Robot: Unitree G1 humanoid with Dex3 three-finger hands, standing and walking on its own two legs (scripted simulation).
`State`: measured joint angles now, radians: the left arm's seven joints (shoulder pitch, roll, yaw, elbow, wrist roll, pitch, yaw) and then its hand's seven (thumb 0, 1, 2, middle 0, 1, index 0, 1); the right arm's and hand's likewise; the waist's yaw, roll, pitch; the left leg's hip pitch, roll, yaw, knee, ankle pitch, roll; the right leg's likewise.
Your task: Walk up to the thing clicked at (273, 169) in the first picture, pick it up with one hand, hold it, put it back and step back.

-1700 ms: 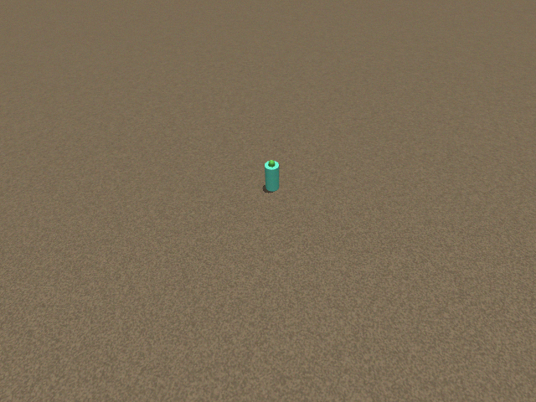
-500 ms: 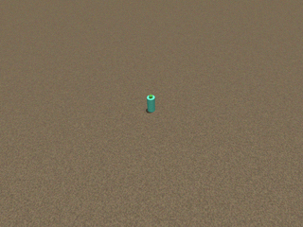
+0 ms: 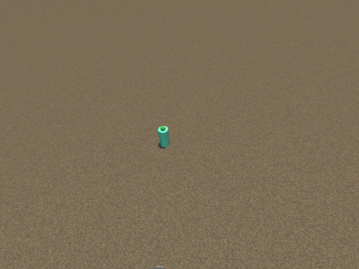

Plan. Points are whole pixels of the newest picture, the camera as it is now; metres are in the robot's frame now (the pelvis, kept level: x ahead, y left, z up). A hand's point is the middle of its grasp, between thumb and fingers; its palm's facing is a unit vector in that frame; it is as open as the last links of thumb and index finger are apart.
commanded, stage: walk up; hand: left
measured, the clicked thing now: (164, 135) +1.20 +0.23 -0.68
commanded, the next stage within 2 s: none
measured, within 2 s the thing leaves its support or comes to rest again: neither
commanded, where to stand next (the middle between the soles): +0.84 +0.04 m, yaw -3 degrees
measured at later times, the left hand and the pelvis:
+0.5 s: hand (91, 211) +0.33 +0.32 -0.14, palm faces -0.10 -0.93 -0.36, open 7.4 cm; pelvis +0.24 +0.04 +0.00, yaw -2 degrees
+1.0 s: hand (109, 170) +0.49 +0.31 -0.14, palm faces -0.04 -0.93 -0.37, open 7.4 cm; pelvis +0.46 +0.03 -0.01, yaw -1 degrees
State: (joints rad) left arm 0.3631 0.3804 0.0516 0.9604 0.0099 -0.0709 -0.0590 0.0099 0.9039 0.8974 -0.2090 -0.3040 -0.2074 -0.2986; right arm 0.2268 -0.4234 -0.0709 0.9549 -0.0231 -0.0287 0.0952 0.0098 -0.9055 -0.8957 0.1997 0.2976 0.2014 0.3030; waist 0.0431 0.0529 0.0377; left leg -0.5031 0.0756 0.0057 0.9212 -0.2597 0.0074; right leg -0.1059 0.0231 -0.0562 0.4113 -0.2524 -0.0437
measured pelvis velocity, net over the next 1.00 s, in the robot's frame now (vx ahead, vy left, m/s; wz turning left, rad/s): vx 0.46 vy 0.03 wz -0.02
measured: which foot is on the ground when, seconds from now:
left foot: up 0.00-0.16, down 0.18-0.66, up 0.68-1.00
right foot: down 0.00-0.22, up 0.24-0.60, down 0.62-1.00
